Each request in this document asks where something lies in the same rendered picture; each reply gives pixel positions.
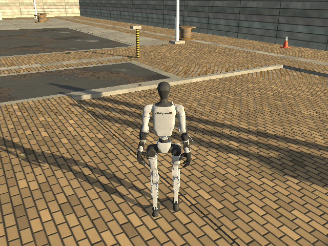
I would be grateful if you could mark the robot right upper arm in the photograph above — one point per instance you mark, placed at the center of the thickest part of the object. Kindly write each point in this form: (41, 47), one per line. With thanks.
(181, 118)

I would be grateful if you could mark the left robot hand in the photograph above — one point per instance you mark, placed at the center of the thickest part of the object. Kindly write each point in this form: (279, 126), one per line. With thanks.
(139, 157)

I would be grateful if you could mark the robot head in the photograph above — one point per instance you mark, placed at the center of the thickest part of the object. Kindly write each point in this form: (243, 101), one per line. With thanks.
(163, 90)

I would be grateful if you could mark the robot left upper arm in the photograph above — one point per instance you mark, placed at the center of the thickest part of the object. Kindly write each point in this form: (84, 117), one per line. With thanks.
(146, 117)

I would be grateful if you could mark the robot left forearm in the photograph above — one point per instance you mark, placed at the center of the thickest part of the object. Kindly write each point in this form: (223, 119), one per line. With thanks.
(142, 140)

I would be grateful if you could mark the right robot hand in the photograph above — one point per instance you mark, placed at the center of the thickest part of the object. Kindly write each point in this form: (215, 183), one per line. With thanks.
(188, 155)

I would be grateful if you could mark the robot right forearm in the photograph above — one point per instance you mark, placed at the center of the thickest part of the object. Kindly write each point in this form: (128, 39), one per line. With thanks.
(185, 141)

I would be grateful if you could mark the robot left thigh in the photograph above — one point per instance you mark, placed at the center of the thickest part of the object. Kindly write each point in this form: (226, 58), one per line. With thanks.
(152, 154)

